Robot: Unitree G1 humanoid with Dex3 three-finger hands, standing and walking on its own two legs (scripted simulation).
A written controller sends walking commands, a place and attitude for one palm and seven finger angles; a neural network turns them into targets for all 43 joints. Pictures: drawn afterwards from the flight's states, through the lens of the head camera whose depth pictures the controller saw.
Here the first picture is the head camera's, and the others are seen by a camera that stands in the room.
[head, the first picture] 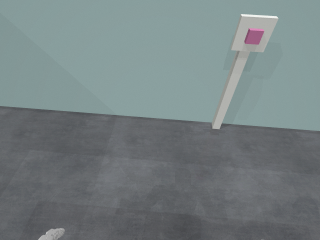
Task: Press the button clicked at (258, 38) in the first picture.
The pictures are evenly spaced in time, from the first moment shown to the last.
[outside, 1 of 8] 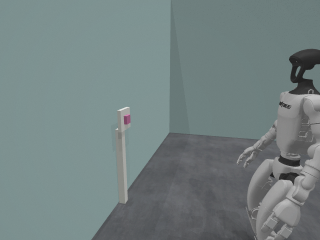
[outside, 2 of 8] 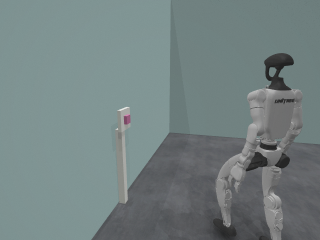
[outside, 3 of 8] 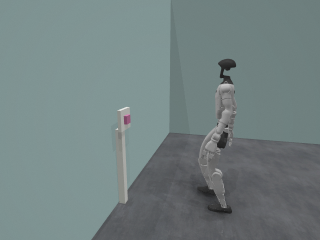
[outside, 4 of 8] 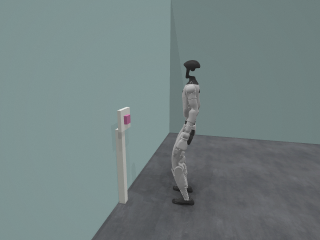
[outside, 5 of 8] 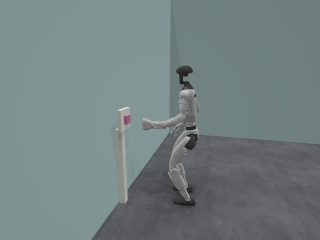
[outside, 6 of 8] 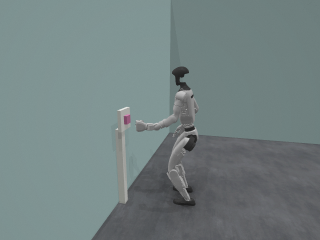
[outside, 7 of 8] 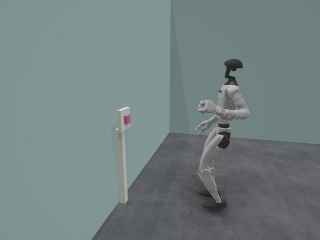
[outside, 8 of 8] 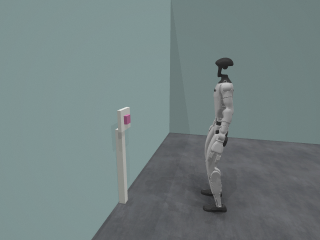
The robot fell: no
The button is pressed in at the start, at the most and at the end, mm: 0 10 0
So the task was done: yes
